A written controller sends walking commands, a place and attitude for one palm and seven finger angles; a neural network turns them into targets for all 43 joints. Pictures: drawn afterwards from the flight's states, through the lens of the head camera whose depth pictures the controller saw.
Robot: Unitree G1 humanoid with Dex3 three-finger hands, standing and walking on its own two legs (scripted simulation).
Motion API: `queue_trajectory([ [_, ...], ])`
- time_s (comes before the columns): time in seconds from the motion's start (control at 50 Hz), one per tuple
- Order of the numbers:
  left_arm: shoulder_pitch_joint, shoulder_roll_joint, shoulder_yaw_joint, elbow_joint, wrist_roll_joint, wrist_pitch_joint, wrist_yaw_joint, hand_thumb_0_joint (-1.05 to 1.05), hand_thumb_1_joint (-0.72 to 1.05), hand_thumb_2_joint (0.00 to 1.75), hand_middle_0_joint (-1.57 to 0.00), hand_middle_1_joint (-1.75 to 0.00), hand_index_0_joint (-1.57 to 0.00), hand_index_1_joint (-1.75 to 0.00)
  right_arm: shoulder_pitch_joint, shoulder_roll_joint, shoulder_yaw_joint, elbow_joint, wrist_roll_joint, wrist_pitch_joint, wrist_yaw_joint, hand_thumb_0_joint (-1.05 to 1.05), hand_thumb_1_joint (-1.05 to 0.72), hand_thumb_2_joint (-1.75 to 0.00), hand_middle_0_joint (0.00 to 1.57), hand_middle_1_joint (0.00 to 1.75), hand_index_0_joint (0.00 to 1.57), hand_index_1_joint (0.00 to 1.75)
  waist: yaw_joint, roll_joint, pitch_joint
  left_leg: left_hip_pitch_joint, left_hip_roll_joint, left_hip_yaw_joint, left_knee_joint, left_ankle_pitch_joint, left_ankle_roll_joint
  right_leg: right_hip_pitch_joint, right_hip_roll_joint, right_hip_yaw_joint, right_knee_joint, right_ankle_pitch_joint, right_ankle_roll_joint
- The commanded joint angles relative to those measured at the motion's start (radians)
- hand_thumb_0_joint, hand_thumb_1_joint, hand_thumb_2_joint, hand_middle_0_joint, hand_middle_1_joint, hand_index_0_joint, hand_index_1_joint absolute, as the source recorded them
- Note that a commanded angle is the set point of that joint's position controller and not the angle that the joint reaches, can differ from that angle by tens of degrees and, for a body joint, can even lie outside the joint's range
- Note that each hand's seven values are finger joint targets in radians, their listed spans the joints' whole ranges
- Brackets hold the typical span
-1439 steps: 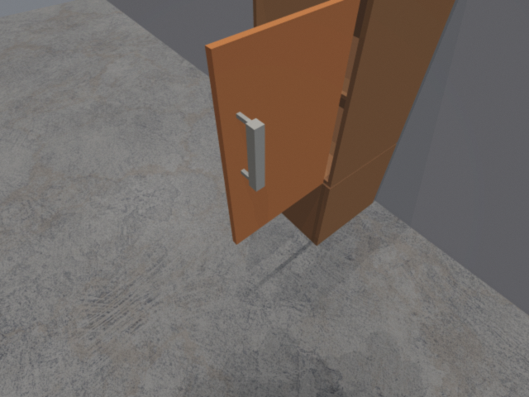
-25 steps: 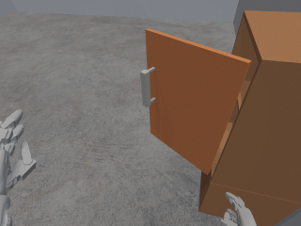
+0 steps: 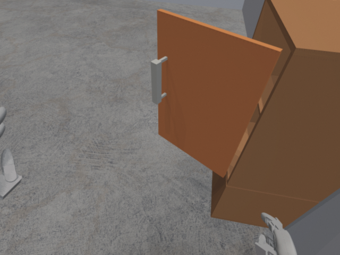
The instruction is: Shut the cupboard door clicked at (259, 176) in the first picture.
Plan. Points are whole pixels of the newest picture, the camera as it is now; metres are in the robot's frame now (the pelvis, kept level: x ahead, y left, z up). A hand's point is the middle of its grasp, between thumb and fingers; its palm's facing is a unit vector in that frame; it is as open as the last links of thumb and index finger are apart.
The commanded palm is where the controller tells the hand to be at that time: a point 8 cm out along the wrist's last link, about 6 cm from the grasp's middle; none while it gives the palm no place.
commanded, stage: step back with the hand held close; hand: left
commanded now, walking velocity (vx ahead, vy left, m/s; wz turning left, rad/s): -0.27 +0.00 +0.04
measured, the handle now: (160, 80) +0.70 +0.08 +0.03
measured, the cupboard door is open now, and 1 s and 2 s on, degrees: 60 60 60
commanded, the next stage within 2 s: stop stepping back and stand still in 1.02 s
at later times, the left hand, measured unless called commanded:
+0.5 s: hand out of the picture +0.13 +0.27 +0.17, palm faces +0.51 -0.74 -0.44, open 7.5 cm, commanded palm +0.06 +0.30 +0.19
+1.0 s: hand out of the picture +0.05 +0.25 +0.18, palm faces +0.46 -0.82 -0.35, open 7.5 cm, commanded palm -0.02 +0.28 +0.19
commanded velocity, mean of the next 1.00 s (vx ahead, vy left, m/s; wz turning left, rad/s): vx -0.37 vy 0.00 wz -0.03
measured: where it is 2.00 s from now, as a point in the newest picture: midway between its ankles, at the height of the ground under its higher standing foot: outside the picture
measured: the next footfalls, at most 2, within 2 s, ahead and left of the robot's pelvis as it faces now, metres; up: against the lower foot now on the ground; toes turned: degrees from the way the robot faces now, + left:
right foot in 0.92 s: -0.22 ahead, -0.15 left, +0.00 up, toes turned +1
left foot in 1.26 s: -0.07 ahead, +0.08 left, +0.00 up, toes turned +0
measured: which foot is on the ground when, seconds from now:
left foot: down 0.00-1.00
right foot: down 0.00-0.66, up 0.68-0.90, down 0.92-1.00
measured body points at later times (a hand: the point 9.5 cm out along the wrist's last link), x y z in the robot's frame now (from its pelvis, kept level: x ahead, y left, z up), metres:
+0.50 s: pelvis -0.07 -0.01 -0.02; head -0.06 +0.02 +0.42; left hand +0.10 +0.31 +0.19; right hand +0.10 -0.24 -0.09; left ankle +0.02 +0.06 -0.73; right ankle +0.02 -0.13 -0.73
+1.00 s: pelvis -0.16 -0.02 -0.01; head -0.13 +0.01 +0.44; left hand +0.02 +0.29 +0.20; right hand +0.05 -0.22 -0.08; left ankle +0.02 +0.06 -0.73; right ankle -0.26 -0.15 -0.73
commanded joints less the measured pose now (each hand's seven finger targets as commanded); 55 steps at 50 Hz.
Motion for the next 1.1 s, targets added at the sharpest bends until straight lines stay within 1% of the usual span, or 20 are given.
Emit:
queue_trajectory([
  [0.0,-0.055,0.168,0.149,-0.186,0.008,-0.071,0.029,0.0,0.9,0.9,-0.2,-0.3,-0.2,-0.3,-0.09,-0.147,-0.055,-0.149,-0.006,-0.071,-0.008,0.0,-0.9,-0.9,0.2,0.3,0.2,0.3,0.008,0.083,-0.066,-0.364,0.198,-0.25,-0.271,-0.185,0.005,0.333,-0.025,0.097,0.087,0.166,-0.003],
  [0.1,-0.133,0.16,0.149,-0.222,0.032,-0.099,0.03,0.0,0.9,0.9,-0.2,-0.3,-0.2,-0.3,-0.079,-0.152,-0.056,-0.145,-0.014,-0.104,-0.006,0.0,-0.9,-0.9,0.2,0.3,0.2,0.3,0.005,0.117,-0.042,-0.502,0.235,-0.302,-0.336,-0.41,0.031,0.391,0.007,0.078,0.178,0.102,0.007],
  [0.22,-0.143,0.13,0.142,-0.223,0.042,-0.118,0.025,0.0,0.9,0.9,-0.2,-0.3,-0.2,-0.3,-0.063,-0.138,-0.055,-0.136,-0.019,-0.13,0.003,0.0,-0.9,-0.9,0.2,0.3,0.2,0.3,0.001,0.097,-0.033,-0.54,0.241,-0.312,-0.312,-0.451,0.034,0.398,0.021,0.089,0.217,0.099,0.002],
  [0.38,-0.179,0.127,0.152,-0.23,0.05,-0.144,0.021,0.0,0.9,0.9,-0.2,-0.3,-0.2,-0.3,-0.059,-0.137,-0.062,-0.115,-0.021,-0.143,0.017,0.0,-0.9,-0.9,0.2,0.3,0.2,0.3,-0.004,0.088,-0.033,-0.603,0.222,-0.28,-0.236,-0.525,0.031,0.364,-0.001,0.175,0.236,0.046,-0.025],
  [0.44,-0.166,0.142,0.167,-0.228,0.05,-0.145,0.025,0.0,0.9,0.9,-0.2,-0.3,-0.2,-0.3,-0.061,-0.127,-0.062,-0.116,-0.022,-0.141,0.018,0.0,-0.9,-0.9,0.2,0.3,0.2,0.3,-0.005,0.03,-0.029,-0.571,0.186,-0.244,-0.153,-0.512,0.011,0.278,-0.048,0.254,0.163,-0.02,-0.048],
  [0.52,-0.137,0.152,0.163,-0.235,0.043,-0.149,0.037,0.0,0.9,0.9,-0.2,-0.3,-0.2,-0.3,-0.047,-0.097,-0.059,-0.101,-0.026,-0.131,0.031,0.0,-0.9,-0.9,0.2,0.3,0.2,0.3,-0.014,-0.078,-0.041,-0.368,0.108,-0.192,0.015,-0.368,-0.042,0.034,-0.181,0.385,-0.039,-0.124,-0.107],
  [0.56,-0.11,0.172,0.17,-0.264,0.035,-0.157,0.045,0.0,0.9,0.9,-0.2,-0.3,-0.2,-0.3,-0.042,-0.093,-0.058,-0.095,-0.022,-0.127,0.036,0.0,-0.9,-0.9,0.2,0.3,0.2,0.3,-0.024,-0.083,-0.083,-0.237,0.094,-0.179,0.021,-0.289,-0.049,-0.042,-0.186,0.351,-0.081,-0.13,-0.102],
  [0.6,-0.081,0.185,0.196,-0.275,0.037,-0.164,0.054,0.0,0.9,0.9,-0.2,-0.3,-0.2,-0.3,-0.047,-0.105,-0.063,-0.097,-0.021,-0.129,0.026,0.0,-0.9,-0.9,0.2,0.3,0.2,0.3,-0.024,0.009,-0.097,-0.263,0.133,-0.217,-0.088,-0.311,-0.025,0.011,-0.112,0.248,-0.004,-0.094,-0.067],
  [0.66,-0.079,0.162,0.217,-0.276,0.037,-0.169,0.049,0.0,0.9,0.9,-0.2,-0.3,-0.2,-0.3,-0.082,-0.126,-0.068,-0.108,-0.019,-0.149,0.012,0.0,-0.9,-0.9,0.2,0.3,0.2,0.3,-0.003,0.226,-0.102,-0.563,0.333,-0.38,-0.377,-0.528,0.047,0.304,0.059,0.065,0.366,-0.021,0.0],
  [0.68,-0.095,0.174,0.23,-0.283,0.033,-0.165,0.045,0.0,0.9,0.9,-0.2,-0.3,-0.2,-0.3,-0.078,-0.122,-0.077,-0.099,-0.024,-0.158,0.009,0.0,-0.9,-0.9,0.2,0.3,0.2,0.3,-0.002,0.228,-0.117,-0.559,0.381,-0.404,-0.418,-0.499,0.054,0.323,0.081,0.051,0.44,-0.085,0.009],
  [0.72,-0.079,0.164,0.222,-0.251,0.026,-0.166,0.036,0.0,0.9,0.9,-0.2,-0.3,-0.2,-0.3,-0.085,-0.118,-0.087,-0.086,-0.02,-0.179,0.011,0.0,-0.9,-0.9,0.2,0.3,0.2,0.3,0.004,0.18,-0.104,-0.449,0.393,-0.362,-0.418,-0.454,0.032,0.245,0.092,0.045,0.441,-0.196,0.004],
  [0.78,-0.061,0.109,0.142,-0.237,-0.008,-0.162,0.025,0.0,0.9,0.9,-0.2,-0.3,-0.2,-0.3,-0.064,-0.091,-0.067,-0.048,-0.035,-0.205,0.024,0.0,-0.9,-0.9,0.2,0.3,0.2,0.3,0.003,0.171,-0.072,-0.224,0.359,-0.307,-0.439,-0.303,-0.026,0.128,0.082,0.006,0.218,-0.31,-0.016],
  [0.82,-0.113,0.091,0.092,-0.256,-0.014,-0.168,0.022,0.0,0.9,0.9,-0.2,-0.3,-0.2,-0.3,-0.062,-0.088,-0.062,-0.012,-0.039,-0.217,0.028,0.0,-0.9,-0.9,0.2,0.3,0.2,0.3,0.002,0.169,-0.111,-0.003,0.349,-0.273,-0.39,-0.122,-0.064,0.066,0.046,0.027,-0.034,-0.274,-0.017],
  [0.86,-0.163,0.095,0.064,-0.258,-0.007,-0.176,0.024,0.0,0.9,0.9,-0.2,-0.3,-0.2,-0.3,-0.062,-0.093,-0.063,0.015,-0.035,-0.214,0.033,0.0,-0.9,-0.9,0.2,0.3,0.2,0.3,0.01,0.123,-0.181,0.171,0.315,-0.208,-0.285,0.116,-0.111,0.039,0.006,0.079,-0.221,-0.144,-0.03],
  [0.9,-0.213,0.137,0.084,-0.279,0.009,-0.176,0.033,0.0,0.9,0.9,-0.2,-0.3,-0.2,-0.3,-0.062,-0.093,-0.066,0.034,-0.039,-0.213,0.029,0.0,-0.9,-0.9,0.2,0.3,0.2,0.3,0.013,0.11,-0.263,0.297,0.264,-0.098,-0.164,0.39,-0.132,0.02,-0.031,0.099,-0.248,0.016,-0.041],
  [0.94,-0.299,0.131,0.051,-0.328,0.008,-0.172,0.026,0.0,0.9,0.9,-0.2,-0.3,-0.2,-0.3,-0.075,-0.074,-0.079,0.016,-0.015,-0.206,0.023,0.0,-0.9,-0.9,0.2,0.3,0.2,0.3,-0.019,0.009,-0.334,0.457,0.196,-0.008,-0.1,0.496,-0.129,-0.057,-0.031,0.055,-0.192,0.186,-0.012],
  [0.96,-0.264,0.177,0.1,-0.328,-0.003,-0.16,0.024,0.0,0.9,0.9,-0.2,-0.3,-0.2,-0.3,-0.108,-0.077,-0.081,-0.013,-0.004,-0.201,0.016,0.0,-0.9,-0.9,0.2,0.3,0.2,0.3,-0.02,-0.012,-0.324,0.481,0.201,-0.014,-0.097,0.462,-0.102,-0.09,-0.027,0.054,-0.173,0.218,0.027],
  [1.0,-0.1,0.22,0.178,-0.289,-0.023,-0.135,0.013,0.0,0.9,0.9,-0.2,-0.3,-0.2,-0.3,-0.148,-0.068,-0.066,-0.056,-0.008,-0.175,0.013,0.0,-0.9,-0.9,0.2,0.3,0.2,0.3,-0.004,0.054,-0.265,0.357,0.203,-0.04,-0.158,0.259,-0.09,-0.082,-0.021,0.041,-0.161,0.057,0.03],
  [1.04,-0.02,0.223,0.195,-0.253,-0.04,-0.129,0.001,0.0,0.9,0.9,-0.2,-0.3,-0.2,-0.3,-0.173,-0.057,-0.047,-0.091,-0.015,-0.14,0.011,0.0,-0.9,-0.9,0.2,0.3,0.2,0.3,-0.007,0.091,-0.141,0.218,0.179,-0.03,-0.161,-0.013,-0.127,-0.146,-0.041,0.072,-0.223,-0.22,-0.035],
  [1.08,-0.003,0.242,0.193,-0.22,-0.032,-0.128,0.005,0.0,0.9,0.9,-0.2,-0.3,-0.2,-0.3,-0.151,-0.053,-0.04,-0.084,-0.024,-0.12,0.004,0.0,-0.9,-0.9,0.2,0.3,0.2,0.3,-0.017,-0.007,-0.014,0.227,0.099,-0.005,0.085,-0.055,-0.169,-0.406,-0.182,0.22,-0.383,-0.445,-0.111],
])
